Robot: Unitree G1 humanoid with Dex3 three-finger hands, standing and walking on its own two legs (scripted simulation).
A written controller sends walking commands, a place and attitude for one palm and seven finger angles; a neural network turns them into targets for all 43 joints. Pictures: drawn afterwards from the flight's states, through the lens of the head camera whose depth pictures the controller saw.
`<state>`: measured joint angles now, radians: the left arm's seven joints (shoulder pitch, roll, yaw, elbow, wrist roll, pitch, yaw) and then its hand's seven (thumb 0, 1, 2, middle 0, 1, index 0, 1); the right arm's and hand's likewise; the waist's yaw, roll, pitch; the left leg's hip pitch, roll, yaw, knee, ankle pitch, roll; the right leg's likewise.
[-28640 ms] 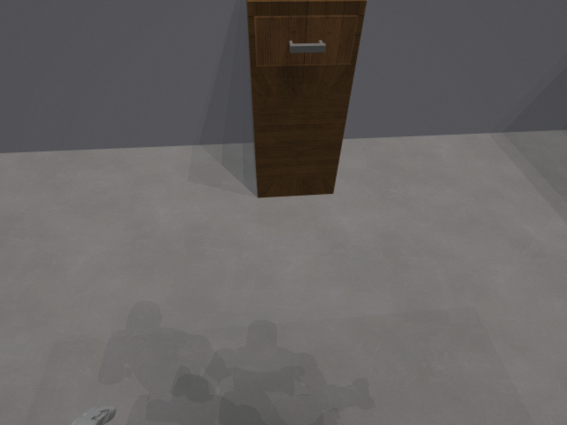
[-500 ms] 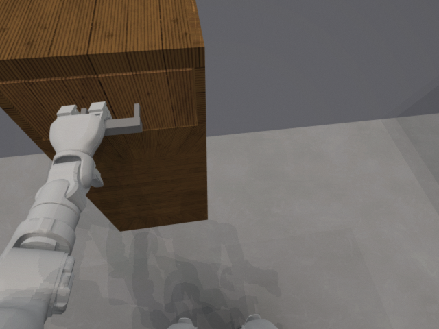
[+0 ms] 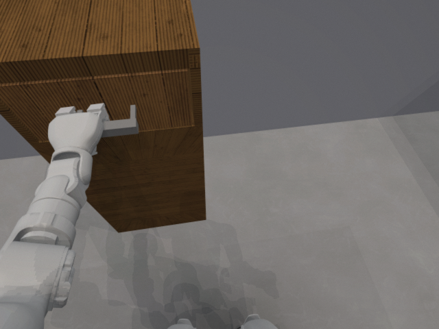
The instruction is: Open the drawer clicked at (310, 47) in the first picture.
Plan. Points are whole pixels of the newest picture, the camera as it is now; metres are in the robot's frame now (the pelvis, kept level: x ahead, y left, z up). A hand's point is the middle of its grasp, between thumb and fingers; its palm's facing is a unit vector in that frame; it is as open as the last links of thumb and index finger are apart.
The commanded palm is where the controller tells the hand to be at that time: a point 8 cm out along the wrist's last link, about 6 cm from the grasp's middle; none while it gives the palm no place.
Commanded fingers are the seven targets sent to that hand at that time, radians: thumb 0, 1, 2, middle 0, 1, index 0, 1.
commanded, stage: close the thumb around the handle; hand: left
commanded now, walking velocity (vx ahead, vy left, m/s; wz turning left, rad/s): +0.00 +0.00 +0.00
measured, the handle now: (106, 120) +0.51 +0.22 +0.04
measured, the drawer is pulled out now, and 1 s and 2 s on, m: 0.00 0.09 0.20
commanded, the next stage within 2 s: pull the drawer open in 0.02 s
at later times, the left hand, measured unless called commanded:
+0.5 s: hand (88, 161) +0.43 +0.25 +0.01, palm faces -0.03 -0.05 -1.00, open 5.3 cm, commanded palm +0.39 +0.23 +0.07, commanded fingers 0.00 0.90 0.90 -0.40 -1.35 -0.40 -1.35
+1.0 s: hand (86, 191) +0.36 +0.24 +0.01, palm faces -0.02 -0.05 -1.00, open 5.3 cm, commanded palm +0.33 +0.22 +0.07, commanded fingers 0.00 0.90 0.90 -0.40 -1.35 -0.40 -1.35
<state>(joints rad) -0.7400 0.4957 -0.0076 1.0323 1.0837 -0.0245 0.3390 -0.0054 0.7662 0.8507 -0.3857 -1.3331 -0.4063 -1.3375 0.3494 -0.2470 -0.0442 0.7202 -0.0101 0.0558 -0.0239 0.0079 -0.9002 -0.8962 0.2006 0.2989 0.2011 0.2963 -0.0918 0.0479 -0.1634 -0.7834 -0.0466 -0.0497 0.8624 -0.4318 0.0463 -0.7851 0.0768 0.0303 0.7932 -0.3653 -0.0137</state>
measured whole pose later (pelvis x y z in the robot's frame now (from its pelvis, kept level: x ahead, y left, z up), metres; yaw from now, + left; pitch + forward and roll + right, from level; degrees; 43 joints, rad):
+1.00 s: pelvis +0.02 +0.00 +0.01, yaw +1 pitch +14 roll -2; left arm -0.25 0.35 -0.11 0.49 1.04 0.15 0.34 0.00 0.78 0.82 -0.36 -1.35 -0.40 -1.35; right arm 0.20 -0.23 -0.04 0.64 0.00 0.08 -0.02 0.01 -0.90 -0.90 0.20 0.30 0.20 0.30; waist -0.01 0.06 -0.15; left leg -0.58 -0.06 -0.05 0.78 -0.43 0.05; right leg -0.59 0.06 0.03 0.73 -0.38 -0.01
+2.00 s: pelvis +0.02 -0.01 +0.01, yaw +0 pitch +10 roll -1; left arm 0.23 0.31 -0.13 0.06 1.06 0.18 0.38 0.01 0.77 0.81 -0.35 -1.35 -0.42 -1.35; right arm 0.10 -0.22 -0.01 0.62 -0.02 0.05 0.00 0.01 -0.90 -0.90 0.20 0.30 0.20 0.30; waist 0.05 0.05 -0.14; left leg -0.49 -0.05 -0.03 0.77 -0.45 0.04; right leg -0.52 0.06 0.05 0.76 -0.40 -0.03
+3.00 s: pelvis +0.00 -0.02 +0.00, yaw -1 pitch +10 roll +0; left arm 0.67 0.31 -0.10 -0.26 1.04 0.12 0.44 0.02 0.75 0.78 -0.33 -1.35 -0.40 -1.33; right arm 0.13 -0.23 0.01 0.52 -0.04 0.05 0.06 0.02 -0.90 -0.90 0.20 0.30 0.20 0.30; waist 0.06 0.05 -0.16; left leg -0.58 -0.04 -0.01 0.90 -0.49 0.03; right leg -0.63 0.08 0.05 0.90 -0.44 -0.04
